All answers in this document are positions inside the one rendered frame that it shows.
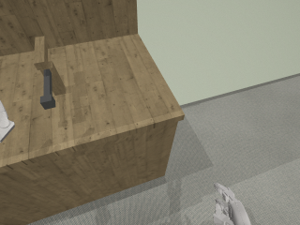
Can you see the tap lever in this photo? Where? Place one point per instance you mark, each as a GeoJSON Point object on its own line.
{"type": "Point", "coordinates": [47, 101]}

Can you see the right robot hand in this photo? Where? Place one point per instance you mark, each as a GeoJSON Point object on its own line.
{"type": "Point", "coordinates": [234, 213]}

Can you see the left robot hand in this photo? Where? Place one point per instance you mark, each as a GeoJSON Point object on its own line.
{"type": "Point", "coordinates": [5, 125]}

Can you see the counter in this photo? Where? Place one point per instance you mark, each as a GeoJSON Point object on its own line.
{"type": "Point", "coordinates": [115, 117]}

